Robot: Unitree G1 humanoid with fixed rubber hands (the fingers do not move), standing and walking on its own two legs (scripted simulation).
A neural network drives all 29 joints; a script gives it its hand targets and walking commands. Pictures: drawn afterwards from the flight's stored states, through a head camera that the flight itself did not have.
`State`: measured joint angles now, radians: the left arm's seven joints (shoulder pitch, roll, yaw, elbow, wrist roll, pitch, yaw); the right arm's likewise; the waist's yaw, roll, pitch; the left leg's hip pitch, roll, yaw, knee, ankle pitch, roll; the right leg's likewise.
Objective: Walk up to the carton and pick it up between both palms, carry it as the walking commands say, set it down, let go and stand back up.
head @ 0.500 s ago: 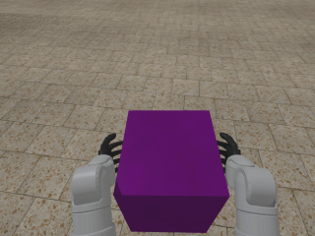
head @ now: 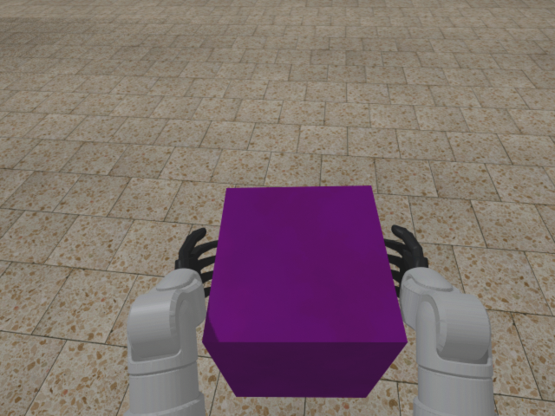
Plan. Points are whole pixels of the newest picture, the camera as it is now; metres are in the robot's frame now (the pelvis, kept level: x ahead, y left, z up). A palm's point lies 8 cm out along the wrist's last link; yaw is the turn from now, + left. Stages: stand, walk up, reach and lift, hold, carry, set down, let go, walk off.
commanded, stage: carry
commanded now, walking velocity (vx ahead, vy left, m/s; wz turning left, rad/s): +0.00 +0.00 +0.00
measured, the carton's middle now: (299, 297) +0.30 +0.00 +0.03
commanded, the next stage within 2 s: hold in 1.04 s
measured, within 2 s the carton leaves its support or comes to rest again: neither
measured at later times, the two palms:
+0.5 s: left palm (192, 292) +0.28 +0.15 +0.06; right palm (405, 290) +0.29 -0.14 +0.06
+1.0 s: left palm (189, 300) +0.28 +0.16 +0.04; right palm (395, 294) +0.29 -0.13 +0.05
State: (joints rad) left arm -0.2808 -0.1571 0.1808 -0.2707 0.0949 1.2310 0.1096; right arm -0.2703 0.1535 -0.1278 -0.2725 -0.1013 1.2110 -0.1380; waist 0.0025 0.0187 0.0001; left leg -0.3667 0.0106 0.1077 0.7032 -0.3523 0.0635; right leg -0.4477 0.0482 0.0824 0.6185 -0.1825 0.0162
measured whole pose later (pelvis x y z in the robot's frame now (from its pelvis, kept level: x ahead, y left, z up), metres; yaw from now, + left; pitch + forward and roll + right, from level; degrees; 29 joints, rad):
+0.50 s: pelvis -0.01 +0.00 +0.00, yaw +0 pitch +0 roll -1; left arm -0.28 -0.16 0.20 -0.05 0.13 0.99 0.08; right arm -0.27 0.15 -0.16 -0.05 -0.10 0.97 -0.13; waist 0.00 0.02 0.00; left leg -0.37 0.00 0.11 0.70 -0.34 0.06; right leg -0.45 0.04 0.08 0.62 -0.17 0.02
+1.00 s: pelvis -0.01 +0.01 +0.00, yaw +1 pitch +0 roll -1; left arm -0.24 -0.15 0.20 0.09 0.15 0.76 0.06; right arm -0.26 0.15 -0.16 0.11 -0.11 0.76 -0.12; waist 0.00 0.02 0.00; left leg -0.37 -0.01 0.11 0.70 -0.34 0.06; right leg -0.45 0.03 0.08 0.62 -0.17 0.02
